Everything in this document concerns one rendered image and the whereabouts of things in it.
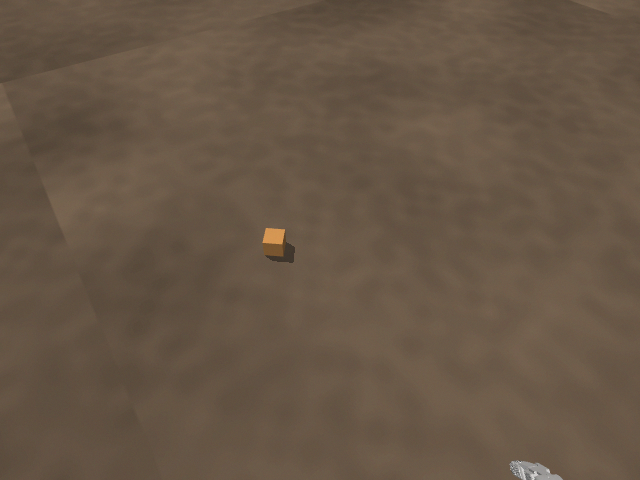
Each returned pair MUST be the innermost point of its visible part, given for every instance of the cube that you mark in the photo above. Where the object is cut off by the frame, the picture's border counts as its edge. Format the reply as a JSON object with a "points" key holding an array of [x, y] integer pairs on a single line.
{"points": [[274, 242]]}

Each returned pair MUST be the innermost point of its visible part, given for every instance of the right robot hand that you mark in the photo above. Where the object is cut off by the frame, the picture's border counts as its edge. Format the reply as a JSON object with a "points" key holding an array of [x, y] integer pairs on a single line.
{"points": [[529, 471]]}

